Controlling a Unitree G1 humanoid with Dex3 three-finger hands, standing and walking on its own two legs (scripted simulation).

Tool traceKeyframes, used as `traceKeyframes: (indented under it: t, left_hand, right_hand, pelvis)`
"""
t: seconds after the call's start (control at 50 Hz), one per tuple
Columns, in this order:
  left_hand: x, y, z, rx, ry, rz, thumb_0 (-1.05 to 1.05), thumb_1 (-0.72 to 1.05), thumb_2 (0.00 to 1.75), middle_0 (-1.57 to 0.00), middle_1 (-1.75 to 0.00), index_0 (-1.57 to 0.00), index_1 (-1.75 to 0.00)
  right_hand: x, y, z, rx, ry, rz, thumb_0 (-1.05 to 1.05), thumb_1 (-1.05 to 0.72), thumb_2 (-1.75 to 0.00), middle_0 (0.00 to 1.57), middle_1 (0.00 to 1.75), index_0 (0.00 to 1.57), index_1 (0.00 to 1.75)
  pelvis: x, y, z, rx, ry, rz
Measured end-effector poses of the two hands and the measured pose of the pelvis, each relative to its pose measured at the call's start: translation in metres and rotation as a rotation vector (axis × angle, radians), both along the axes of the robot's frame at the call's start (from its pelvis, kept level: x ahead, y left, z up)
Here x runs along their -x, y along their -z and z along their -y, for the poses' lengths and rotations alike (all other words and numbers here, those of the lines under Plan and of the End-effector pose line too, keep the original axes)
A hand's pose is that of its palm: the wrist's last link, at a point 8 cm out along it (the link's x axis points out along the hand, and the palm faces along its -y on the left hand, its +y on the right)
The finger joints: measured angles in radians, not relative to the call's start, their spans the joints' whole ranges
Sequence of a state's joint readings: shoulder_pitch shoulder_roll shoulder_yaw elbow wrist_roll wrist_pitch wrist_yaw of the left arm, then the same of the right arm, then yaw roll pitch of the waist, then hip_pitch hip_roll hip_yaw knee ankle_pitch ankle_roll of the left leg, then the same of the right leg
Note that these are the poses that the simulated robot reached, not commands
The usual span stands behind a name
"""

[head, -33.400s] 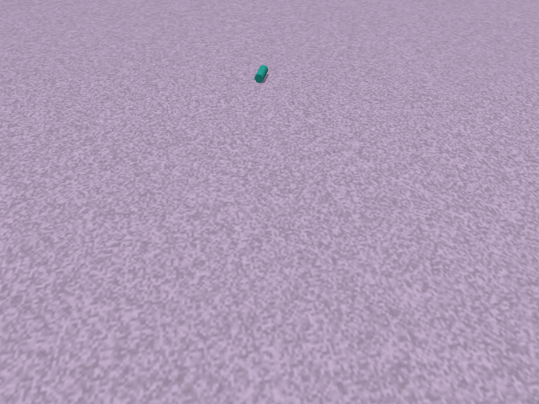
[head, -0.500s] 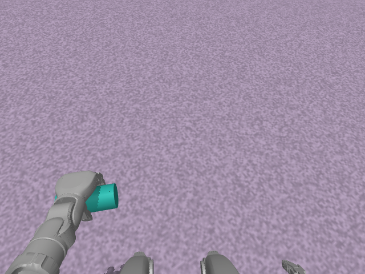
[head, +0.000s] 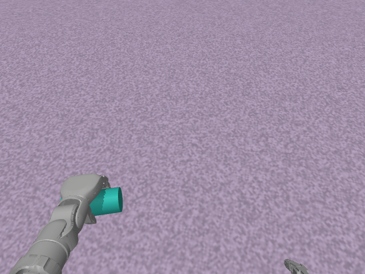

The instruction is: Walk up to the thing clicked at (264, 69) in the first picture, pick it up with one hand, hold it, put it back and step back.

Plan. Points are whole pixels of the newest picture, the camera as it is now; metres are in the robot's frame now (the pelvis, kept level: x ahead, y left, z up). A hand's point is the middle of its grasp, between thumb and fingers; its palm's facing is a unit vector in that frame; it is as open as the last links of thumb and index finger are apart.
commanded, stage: hold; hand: left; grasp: from above
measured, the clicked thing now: (93, 203) +0.32 +0.22 -0.09
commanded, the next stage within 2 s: crouch in 1.74 s
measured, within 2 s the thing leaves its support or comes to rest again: neither
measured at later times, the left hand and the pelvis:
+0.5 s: hand (83, 200) +0.30 +0.22 -0.04, palm faces -0.45 -0.06 -0.89, open 9.1 cm; pelvis +0.00 +0.00 +0.01, yaw +0 degrees
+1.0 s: hand (82, 209) +0.27 +0.21 -0.02, palm faces -0.44 -0.06 -0.90, open 9.1 cm; pelvis -0.01 -0.01 +0.02, yaw -1 degrees
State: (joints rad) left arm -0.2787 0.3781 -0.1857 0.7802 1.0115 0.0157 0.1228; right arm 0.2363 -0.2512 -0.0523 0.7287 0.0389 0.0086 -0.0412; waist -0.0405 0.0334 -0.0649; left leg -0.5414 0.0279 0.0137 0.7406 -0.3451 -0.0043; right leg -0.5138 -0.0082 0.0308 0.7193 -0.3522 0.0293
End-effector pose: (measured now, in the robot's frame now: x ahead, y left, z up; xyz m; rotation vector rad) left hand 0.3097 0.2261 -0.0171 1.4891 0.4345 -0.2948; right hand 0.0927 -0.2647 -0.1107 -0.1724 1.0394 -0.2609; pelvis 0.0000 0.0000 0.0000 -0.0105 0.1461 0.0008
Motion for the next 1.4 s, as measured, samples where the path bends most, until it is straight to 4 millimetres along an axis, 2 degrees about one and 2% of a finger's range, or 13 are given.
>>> traceKeyframes:
  t: [0.26, 0.58, 0.88, 1.14, 1.4]
  left_hand:
    - [-0.008, -0.023, -0.002, 0.003, 0.019, -0.007, 0.0, 0.11, 0.42, -0.87, -0.29, -0.85, -0.31]
    - [0.011, -0.04, 0.0, 0.001, 0.028, 0.002, 0.0, 0.11, 0.4, -0.88, -0.29, -0.86, -0.31]
    - [0.029, -0.048, 0.008, 0.011, 0.041, 0.002, 0.0, 0.11, 0.39, -0.88, -0.3, -0.85, -0.32]
    - [0.033, -0.058, 0.011, 0.015, 0.041, 0.014, 0.0, 0.12, 0.39, -0.87, -0.32, -0.84, -0.34]
    - [0.032, -0.057, 0.011, 0.019, 0.041, -0.002, 0.0, 0.11, 0.41, -0.86, -0.33, -0.84, -0.34]
  right_hand:
    - [-0.015, -0.012, -0.002, -0.013, 0.002, 0.034, 0.01, -0.89, -0.9, 0.2, 0.29, 0.2, 0.3]
    - [-0.017, -0.019, -0.005, -0.029, -0.017, 0.071, 0.01, -0.9, -0.9, 0.2, 0.29, 0.2, 0.3]
    - [-0.021, -0.025, -0.005, -0.037, -0.036, 0.114, 0.01, -0.9, -0.9, 0.2, 0.29, 0.2, 0.3]
    - [-0.028, -0.03, -0.004, -0.039, -0.038, 0.138, 0.01, -0.9, -0.91, 0.2, 0.29, 0.2, 0.3]
    - [-0.037, -0.032, -0.008, -0.047, -0.047, 0.144, 0.01, -0.9, -0.91, 0.2, 0.29, 0.2, 0.3]
  pelvis:
    - [-0.009, -0.008, -0.002, -0.002, 0.007, 0.034]
    - [0.002, -0.014, 0.0, -0.007, 0.01, 0.08]
    - [0.013, -0.018, 0.004, -0.013, 0.01, 0.113]
    - [0.014, -0.021, 0.006, -0.015, 0.011, 0.13]
    - [0.011, -0.023, 0.006, -0.016, 0.011, 0.133]
